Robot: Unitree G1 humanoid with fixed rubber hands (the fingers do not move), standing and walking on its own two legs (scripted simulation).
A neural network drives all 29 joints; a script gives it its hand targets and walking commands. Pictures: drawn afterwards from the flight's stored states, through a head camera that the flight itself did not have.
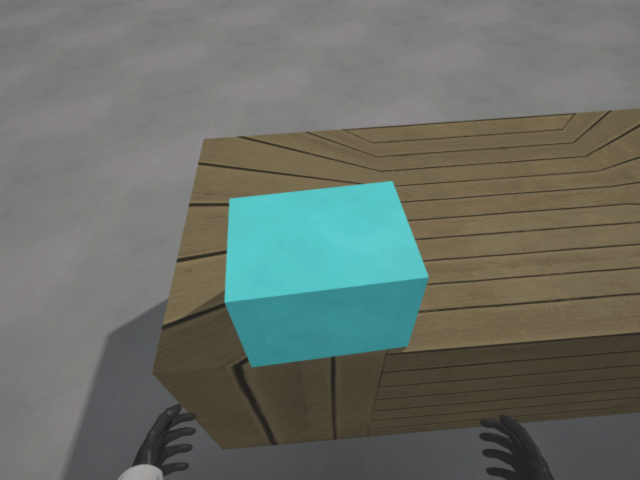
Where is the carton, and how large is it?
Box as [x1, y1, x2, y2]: [224, 181, 428, 366]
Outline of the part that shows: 392,181 229,199 224,302 251,366 407,346 428,276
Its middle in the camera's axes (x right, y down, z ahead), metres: +0.00 +0.07 +0.69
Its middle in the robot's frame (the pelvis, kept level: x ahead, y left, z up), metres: +0.46 +0.02 -0.09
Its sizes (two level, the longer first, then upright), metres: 0.287 0.210 0.220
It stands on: a pedestal, 0.56 m high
